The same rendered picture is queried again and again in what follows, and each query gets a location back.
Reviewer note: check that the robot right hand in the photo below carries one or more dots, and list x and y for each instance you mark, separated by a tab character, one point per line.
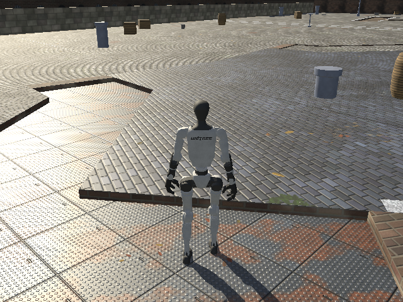
232	192

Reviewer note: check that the left robot forearm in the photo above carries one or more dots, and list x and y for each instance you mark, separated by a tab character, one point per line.
172	168

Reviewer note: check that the left robot upper arm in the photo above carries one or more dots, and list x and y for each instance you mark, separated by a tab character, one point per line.
178	144

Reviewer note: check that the right robot forearm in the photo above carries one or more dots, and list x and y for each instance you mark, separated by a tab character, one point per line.
229	171

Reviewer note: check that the robot left foot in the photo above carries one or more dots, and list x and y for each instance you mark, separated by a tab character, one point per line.
186	258

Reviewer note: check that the robot left hand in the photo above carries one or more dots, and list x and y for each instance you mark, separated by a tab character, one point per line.
168	185

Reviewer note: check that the robot left thigh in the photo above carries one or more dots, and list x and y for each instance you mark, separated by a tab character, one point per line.
186	185

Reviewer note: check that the right robot upper arm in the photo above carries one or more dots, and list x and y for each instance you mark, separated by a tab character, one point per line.
224	145

